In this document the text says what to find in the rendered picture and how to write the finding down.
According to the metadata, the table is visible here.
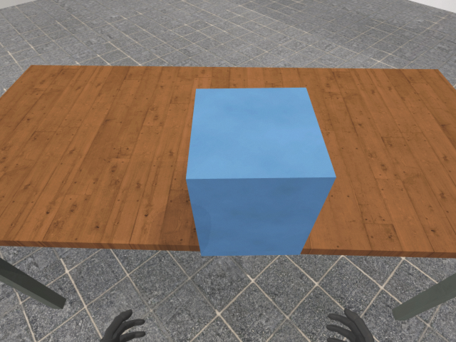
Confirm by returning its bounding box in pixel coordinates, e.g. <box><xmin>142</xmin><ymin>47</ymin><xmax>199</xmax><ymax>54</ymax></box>
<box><xmin>0</xmin><ymin>65</ymin><xmax>456</xmax><ymax>321</ymax></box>

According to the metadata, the robot left hand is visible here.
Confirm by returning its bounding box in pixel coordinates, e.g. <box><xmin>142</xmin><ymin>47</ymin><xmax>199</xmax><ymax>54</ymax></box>
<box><xmin>100</xmin><ymin>309</ymin><xmax>145</xmax><ymax>342</ymax></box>

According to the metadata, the robot right hand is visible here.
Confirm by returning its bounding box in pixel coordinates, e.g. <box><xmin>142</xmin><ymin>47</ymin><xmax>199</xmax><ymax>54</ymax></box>
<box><xmin>326</xmin><ymin>309</ymin><xmax>374</xmax><ymax>342</ymax></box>

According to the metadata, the carton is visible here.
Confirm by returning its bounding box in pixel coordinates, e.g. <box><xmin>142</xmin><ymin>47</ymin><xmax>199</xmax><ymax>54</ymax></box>
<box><xmin>186</xmin><ymin>88</ymin><xmax>336</xmax><ymax>256</ymax></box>

